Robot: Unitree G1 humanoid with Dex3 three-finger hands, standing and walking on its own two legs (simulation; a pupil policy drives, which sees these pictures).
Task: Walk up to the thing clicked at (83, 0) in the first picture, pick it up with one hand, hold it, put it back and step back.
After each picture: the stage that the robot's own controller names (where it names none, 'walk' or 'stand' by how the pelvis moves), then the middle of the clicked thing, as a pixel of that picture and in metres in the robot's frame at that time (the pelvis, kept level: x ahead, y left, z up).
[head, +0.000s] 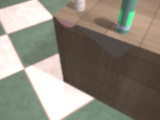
stand; (79, 0) +0.95 +0.04 +0.02
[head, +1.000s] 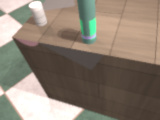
walk; (38, 14) +0.79 +0.29 +0.03
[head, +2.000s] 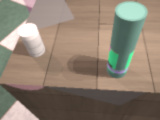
rise first; (32, 41) +0.49 +0.22 +0.06
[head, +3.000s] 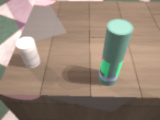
stand; (29, 53) +0.48 +0.25 +0.03
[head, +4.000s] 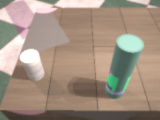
stand; (33, 65) +0.43 +0.22 +0.01
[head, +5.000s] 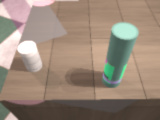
stand; (30, 57) +0.46 +0.23 +0.02
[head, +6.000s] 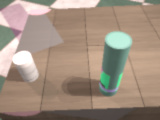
stand; (26, 67) +0.43 +0.24 +0.02
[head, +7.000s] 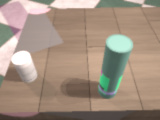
stand; (25, 67) +0.42 +0.25 +0.01
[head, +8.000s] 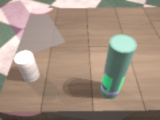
stand; (27, 66) +0.43 +0.24 +0.01
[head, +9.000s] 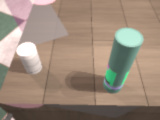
rise first; (30, 59) +0.44 +0.23 +0.02
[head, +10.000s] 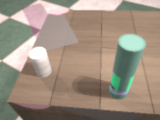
go down; (41, 62) +0.45 +0.23 +0.02
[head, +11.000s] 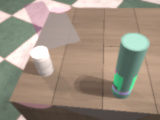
go down; (42, 61) +0.44 +0.22 +0.02
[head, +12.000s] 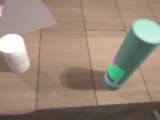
go down; (15, 54) +0.42 +0.21 +0.05
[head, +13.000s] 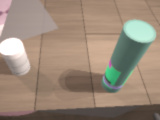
approach; (16, 57) +0.42 +0.21 +0.06
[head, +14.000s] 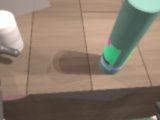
close in; (7, 34) +0.46 +0.21 +0.09
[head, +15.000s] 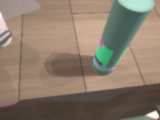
lift; out of the picture +0.50 +0.23 +0.10
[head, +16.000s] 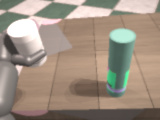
lift; (29, 44) +0.33 +0.16 +0.25
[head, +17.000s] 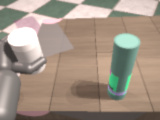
hold; (28, 52) +0.32 +0.17 +0.22
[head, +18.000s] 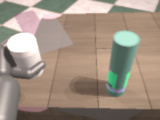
hold; (27, 57) +0.32 +0.17 +0.20
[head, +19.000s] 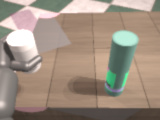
crouch; (25, 52) +0.36 +0.19 +0.19
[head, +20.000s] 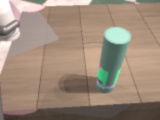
lower; (2, 19) +0.47 +0.23 +0.21
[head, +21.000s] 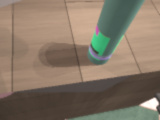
lower; out of the picture +0.52 +0.24 +0.11
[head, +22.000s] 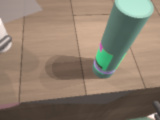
lower; out of the picture +0.49 +0.23 +0.09
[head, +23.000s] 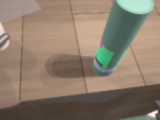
lower; out of the picture +0.49 +0.24 +0.09
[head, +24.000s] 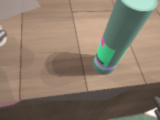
lower; out of the picture +0.50 +0.24 +0.09
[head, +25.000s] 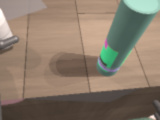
open; out of the picture +0.49 +0.23 +0.09
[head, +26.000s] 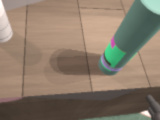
sink last; out of the picture +0.49 +0.23 +0.09
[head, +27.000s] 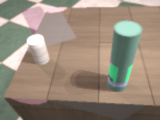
sink last; (38, 50) +0.50 +0.25 +0.06
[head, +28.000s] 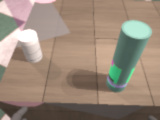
stand; (31, 46) +0.48 +0.23 +0.06
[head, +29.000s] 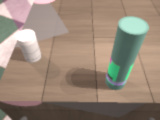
stand; (29, 46) +0.49 +0.23 +0.06
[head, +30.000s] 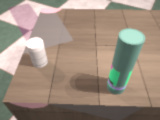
stand; (37, 53) +0.50 +0.22 +0.03
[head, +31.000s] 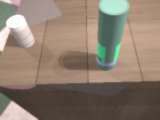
walk; (21, 32) +0.54 +0.27 +0.04
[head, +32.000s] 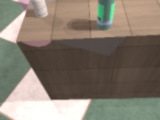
walk; (38, 4) +0.78 +0.26 +0.03
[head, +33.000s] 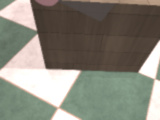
stand; out of the picture +1.11 +0.24 +0.03
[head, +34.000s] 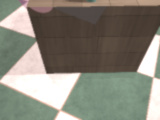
stand; out of the picture +1.14 +0.28 +0.02
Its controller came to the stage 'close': yes
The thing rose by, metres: 0.21
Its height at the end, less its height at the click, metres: +0.00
